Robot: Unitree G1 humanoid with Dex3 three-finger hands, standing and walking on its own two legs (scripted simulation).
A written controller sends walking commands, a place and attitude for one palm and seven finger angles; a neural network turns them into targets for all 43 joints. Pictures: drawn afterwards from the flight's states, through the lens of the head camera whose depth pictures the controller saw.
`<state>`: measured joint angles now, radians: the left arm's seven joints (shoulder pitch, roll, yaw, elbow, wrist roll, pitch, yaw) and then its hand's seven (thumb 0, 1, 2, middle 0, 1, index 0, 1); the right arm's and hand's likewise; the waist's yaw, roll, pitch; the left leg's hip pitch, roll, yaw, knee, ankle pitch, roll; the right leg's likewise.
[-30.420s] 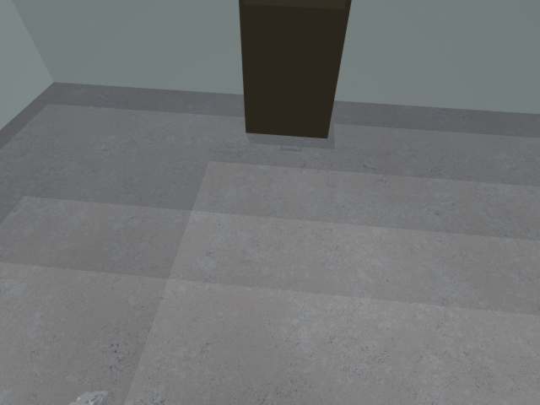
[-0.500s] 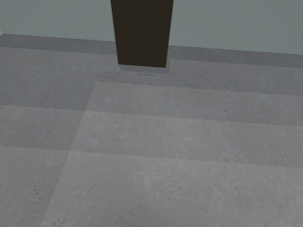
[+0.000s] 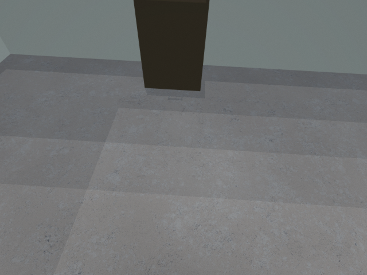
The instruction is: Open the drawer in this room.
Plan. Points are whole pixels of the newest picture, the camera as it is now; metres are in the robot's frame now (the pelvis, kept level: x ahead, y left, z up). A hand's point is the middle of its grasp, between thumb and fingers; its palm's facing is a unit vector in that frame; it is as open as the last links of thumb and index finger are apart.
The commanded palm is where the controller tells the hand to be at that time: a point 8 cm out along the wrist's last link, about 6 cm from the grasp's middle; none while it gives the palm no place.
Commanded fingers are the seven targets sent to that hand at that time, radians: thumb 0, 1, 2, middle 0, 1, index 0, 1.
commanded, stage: turn or walk to find it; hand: left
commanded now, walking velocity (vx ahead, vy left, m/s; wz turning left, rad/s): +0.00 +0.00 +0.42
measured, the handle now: out of the picture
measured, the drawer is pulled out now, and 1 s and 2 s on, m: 0.00 0.00 0.00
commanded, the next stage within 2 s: stand and wait in 0.66 s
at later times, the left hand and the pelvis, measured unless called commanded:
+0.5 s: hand out of the picture +0.02 +0.23 -0.19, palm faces +0.14 -0.96 -0.25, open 7.4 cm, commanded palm none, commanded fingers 0.00 0.90 0.90 -0.20 -0.30 -0.20 -0.30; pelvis -0.01 +0.02 -0.02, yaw +6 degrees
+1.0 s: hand out of the picture -0.10 +0.10 -0.15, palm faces +0.36 -0.90 -0.23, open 7.4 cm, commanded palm none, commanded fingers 0.00 0.90 0.90 -0.20 -0.30 -0.20 -0.30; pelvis +0.02 -0.04 +0.01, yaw +16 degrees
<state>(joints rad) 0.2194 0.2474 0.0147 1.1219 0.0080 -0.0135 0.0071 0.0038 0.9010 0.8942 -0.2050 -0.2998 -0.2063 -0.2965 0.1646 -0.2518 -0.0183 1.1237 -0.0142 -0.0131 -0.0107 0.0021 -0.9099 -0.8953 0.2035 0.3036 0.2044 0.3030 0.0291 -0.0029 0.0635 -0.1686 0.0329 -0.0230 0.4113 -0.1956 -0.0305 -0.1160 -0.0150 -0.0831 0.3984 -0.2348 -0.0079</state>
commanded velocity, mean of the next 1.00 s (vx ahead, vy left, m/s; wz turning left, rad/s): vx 0.13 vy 0.00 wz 0.21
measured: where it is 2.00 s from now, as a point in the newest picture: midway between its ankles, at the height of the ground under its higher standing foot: (168, 251)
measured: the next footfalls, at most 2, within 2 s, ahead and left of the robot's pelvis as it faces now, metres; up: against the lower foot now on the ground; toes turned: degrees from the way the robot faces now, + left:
left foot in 1.28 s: +0.17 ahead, +0.14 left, +0.00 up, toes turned +20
right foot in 1.84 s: +0.47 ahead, -0.01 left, +0.00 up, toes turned -2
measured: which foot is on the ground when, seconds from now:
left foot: down 0.00-0.74, up 0.76-1.00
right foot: down 0.00-1.00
